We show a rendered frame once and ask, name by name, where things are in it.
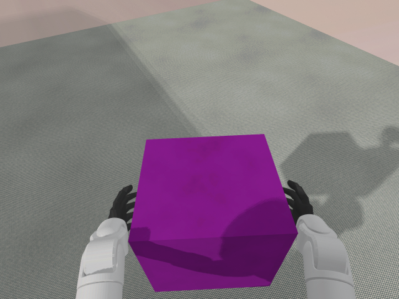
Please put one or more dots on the left robot forearm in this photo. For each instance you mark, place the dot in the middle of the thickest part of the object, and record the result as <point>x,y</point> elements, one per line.
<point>101,274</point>

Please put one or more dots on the right robot forearm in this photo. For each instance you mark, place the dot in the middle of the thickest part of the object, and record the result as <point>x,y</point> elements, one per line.
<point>327,269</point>

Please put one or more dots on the carton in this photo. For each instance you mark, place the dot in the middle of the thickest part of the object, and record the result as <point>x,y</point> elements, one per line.
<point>210,213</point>

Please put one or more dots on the right robot hand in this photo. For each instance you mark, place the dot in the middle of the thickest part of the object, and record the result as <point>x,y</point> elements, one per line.
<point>300,202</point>

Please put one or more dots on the left robot hand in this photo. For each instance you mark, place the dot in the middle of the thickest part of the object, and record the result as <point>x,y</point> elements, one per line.
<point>120,206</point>

